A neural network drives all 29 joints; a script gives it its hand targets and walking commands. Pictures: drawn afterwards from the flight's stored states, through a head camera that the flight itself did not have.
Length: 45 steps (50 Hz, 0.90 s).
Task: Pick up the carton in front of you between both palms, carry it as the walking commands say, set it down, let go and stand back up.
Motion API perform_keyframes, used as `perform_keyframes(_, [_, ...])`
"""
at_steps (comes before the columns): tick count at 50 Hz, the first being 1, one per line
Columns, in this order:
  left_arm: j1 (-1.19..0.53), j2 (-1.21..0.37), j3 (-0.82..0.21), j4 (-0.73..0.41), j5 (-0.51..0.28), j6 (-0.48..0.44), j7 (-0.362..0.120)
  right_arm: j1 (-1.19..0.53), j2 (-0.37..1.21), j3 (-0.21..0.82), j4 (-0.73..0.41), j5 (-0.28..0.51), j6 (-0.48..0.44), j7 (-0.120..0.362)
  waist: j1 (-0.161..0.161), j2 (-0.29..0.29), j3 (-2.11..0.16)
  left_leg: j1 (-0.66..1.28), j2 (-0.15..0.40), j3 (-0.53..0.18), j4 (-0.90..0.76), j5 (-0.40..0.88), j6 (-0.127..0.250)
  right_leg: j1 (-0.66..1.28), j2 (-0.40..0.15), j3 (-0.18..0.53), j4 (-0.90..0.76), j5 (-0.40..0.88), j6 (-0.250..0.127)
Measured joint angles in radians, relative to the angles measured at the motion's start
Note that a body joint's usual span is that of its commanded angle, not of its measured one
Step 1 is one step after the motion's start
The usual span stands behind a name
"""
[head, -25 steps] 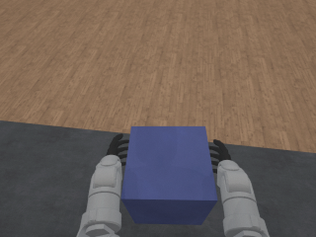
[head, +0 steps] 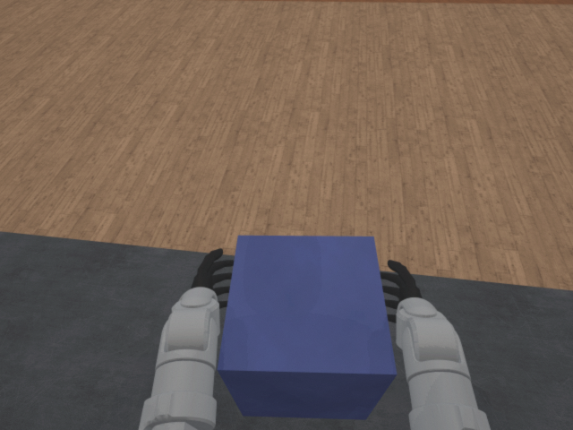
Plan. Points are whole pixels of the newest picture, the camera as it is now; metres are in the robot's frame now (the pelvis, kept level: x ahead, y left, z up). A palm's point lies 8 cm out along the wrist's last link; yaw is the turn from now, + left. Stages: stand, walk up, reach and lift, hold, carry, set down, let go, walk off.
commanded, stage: hold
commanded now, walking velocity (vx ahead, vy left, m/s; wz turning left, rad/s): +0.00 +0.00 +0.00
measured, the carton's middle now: (304, 331) +0.29 +0.00 -0.05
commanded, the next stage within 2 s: carry in 0.62 s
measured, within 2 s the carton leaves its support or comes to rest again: neither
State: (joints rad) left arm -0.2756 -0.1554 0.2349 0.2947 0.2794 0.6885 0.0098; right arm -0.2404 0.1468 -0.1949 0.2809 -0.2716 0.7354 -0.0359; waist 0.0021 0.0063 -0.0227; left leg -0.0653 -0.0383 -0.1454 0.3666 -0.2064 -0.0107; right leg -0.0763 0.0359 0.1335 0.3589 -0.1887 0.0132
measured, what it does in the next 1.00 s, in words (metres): steps on the spot: right foot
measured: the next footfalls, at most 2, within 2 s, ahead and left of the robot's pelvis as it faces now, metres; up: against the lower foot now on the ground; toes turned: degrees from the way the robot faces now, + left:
right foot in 1.00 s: +0.14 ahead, -0.09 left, +0.00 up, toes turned -8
left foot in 1.30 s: +0.38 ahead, +0.14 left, +0.00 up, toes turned +12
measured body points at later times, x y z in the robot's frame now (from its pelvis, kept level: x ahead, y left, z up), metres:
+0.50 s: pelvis -0.01 +0.00 +0.00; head -0.07 -0.01 +0.45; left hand +0.29 +0.15 +0.05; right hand +0.29 -0.15 +0.04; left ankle +0.00 +0.13 -0.75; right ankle +0.01 -0.13 -0.75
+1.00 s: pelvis +0.08 +0.01 -0.01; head +0.06 +0.02 +0.44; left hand +0.37 +0.17 +0.09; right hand +0.37 -0.14 +0.08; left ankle +0.00 +0.14 -0.75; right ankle +0.09 -0.09 -0.74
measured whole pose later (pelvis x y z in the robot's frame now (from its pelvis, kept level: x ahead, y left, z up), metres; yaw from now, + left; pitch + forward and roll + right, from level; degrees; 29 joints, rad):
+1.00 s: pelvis +0.08 +0.01 -0.01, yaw +0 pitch +5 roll -2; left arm -0.17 -0.13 0.12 -0.27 0.12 0.99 0.07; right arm -0.15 0.13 -0.08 -0.25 -0.14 1.03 -0.09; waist 0.00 0.03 -0.15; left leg -0.20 0.05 0.01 0.47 -0.35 -0.01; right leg -0.33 0.00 -0.16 0.46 -0.31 0.01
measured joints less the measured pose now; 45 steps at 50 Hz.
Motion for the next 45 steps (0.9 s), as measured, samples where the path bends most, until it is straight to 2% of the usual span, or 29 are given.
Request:
perform_keyframes(4, [0.01,0.003,-0.011,-0.037,-0.008,0.029,-0.001,0.009,-0.002,0.013,-0.036,0.009,0.029,0.001,0.002,0.001,-0.006,0.02,0.002,0.001,-0.016,0.007,0.0,0.02,0.0,0.001,-0.016,0.008,0.0])
perform_keyframes(10, [-0.018,-0.005,0.015,-0.009,0.018,0.053,-0.01,-0.023,0.005,-0.009,-0.003,-0.017,0.054,0.013,0.003,0.001,0.001,0.029,0.003,0.001,-0.008,0.008,-0.001,0.03,0.001,-0.002,-0.009,0.009,-0.002])
perform_keyframes(30, [-0.062,-0.017,0.053,0.023,0.048,0.037,-0.017,-0.067,0.016,-0.044,0.031,-0.037,0.039,0.011,0.004,0.001,0.014,0.013,0.005,0.003,0.006,0.01,-0.005,0.014,0.003,-0.01,0.008,0.009,-0.004])
perform_keyframes(33, [-0.052,-0.014,0.038,0.001,0.034,0.045,-0.012,-0.054,0.013,-0.032,0.008,-0.028,0.044,0.009,-0.003,-0.004,-0.029,-0.066,0.014,0.024,0.071,-0.036,-0.004,-0.056,-0.003,-0.031,0.062,-0.029,-0.002])
perform_keyframes(35, [-0.036,-0.01,0.012,-0.03,0.017,0.053,-0.004,-0.036,0.008,-0.02,-0.027,-0.009,0.052,0.004,-0.008,-0.006,-0.057,-0.122,0.027,0.048,0.125,-0.138,-0.001,-0.1,-0.013,-0.055,0.097,-0.086,-0.003])
perform_keyframes(37, [-0.02,-0.005,-0.014,-0.084,-0.003,0.07,0.004,-0.021,0.003,-0.006,-0.08,0.016,0.066,-0.004,-0.012,-0.013,-0.074,-0.171,0.038,0.08,0.171,-0.168,0.002,-0.133,-0.026,-0.071,0.113,-0.083,-0.003])
perform_keyframes(39, [0.002,0.0,-0.042,-0.156,-0.026,0.094,0.015,-0.004,0.0,0.01,-0.145,0.046,0.086,-0.014,-0.014,-0.026,-0.087,-0.189,0.041,0.112,0.177,-0.137,0.004,-0.16,-0.045,-0.078,0.142,-0.072,0.002])
perform_keyframes(41, [0.031,0.008,-0.063,-0.24,-0.053,0.129,0.025,0.01,-0.002,0.031,-0.21,0.074,0.116,-0.022,-0.011,-0.038,-0.103,-0.191,0.039,0.139,0.164,-0.09,0.005,-0.19,-0.065,-0.081,0.198,-0.143,0.003])
perform_keyframes(45, [0.085,0.018,-0.075,-0.401,-0.108,0.206,0.044,0.03,-0.005,0.09,-0.331,0.102,0.188,-0.041,0.003,-0.012,-0.128,-0.175,0.061,0.165,0.13,-0.106,0.014,-0.282,-0.071,-0.173,0.335,-0.271,-0.001])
